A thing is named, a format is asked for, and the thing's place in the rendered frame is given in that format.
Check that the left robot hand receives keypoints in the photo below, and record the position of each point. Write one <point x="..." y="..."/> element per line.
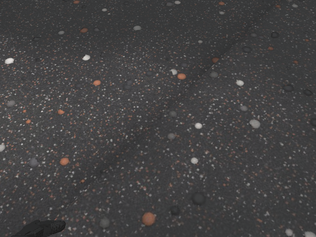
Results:
<point x="39" y="228"/>

